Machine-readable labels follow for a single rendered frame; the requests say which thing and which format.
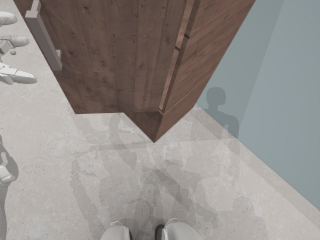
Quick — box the robot left upper arm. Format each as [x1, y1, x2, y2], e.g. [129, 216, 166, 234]
[0, 144, 19, 240]

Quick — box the robot right thigh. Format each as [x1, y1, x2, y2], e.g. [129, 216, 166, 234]
[162, 222, 204, 240]

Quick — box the cupboard door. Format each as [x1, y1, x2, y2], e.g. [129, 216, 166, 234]
[13, 0, 187, 114]

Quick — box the right robot foot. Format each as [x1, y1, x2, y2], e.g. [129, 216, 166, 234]
[154, 224, 165, 240]

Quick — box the handle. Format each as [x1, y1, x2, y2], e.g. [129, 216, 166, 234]
[25, 0, 62, 71]

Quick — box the robot left hand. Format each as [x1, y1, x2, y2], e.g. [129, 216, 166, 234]
[0, 11, 37, 85]

